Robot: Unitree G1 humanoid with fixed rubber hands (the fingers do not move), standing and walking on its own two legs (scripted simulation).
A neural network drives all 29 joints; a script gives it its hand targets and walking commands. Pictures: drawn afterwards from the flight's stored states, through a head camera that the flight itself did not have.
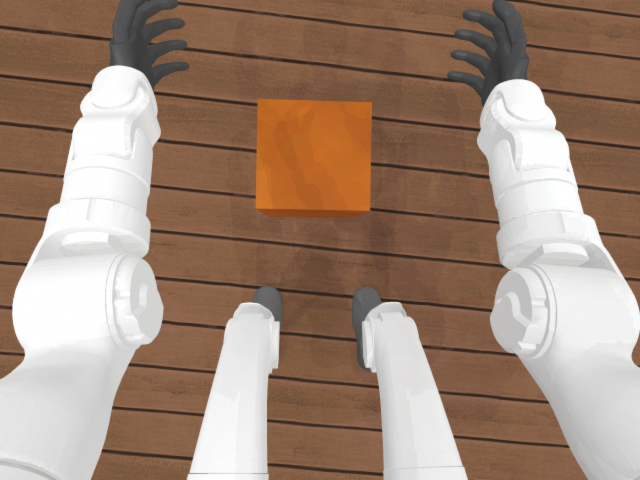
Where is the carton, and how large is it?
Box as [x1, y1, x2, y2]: [256, 99, 371, 217]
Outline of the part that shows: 258,99 256,208 269,216 354,217 368,211 370,186 371,102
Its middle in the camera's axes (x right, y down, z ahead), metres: -0.01 -0.16 +0.83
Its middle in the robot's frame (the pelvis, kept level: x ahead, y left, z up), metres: +0.51 +0.01 -0.51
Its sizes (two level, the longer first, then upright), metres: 0.210 0.200 0.250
